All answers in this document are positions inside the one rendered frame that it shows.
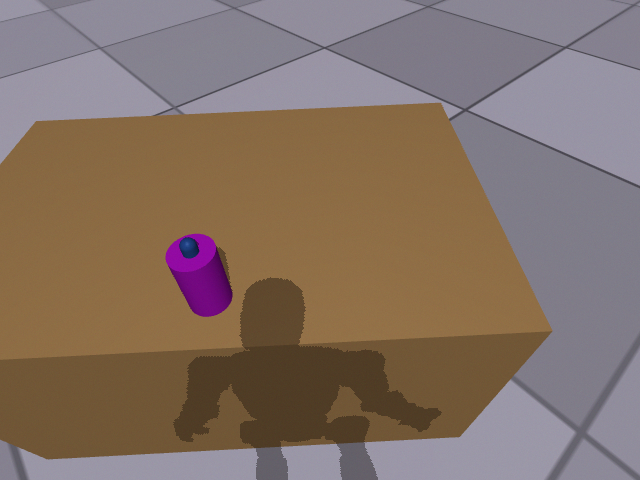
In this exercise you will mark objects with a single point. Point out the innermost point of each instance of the bottle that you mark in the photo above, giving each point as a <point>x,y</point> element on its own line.
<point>197,268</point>

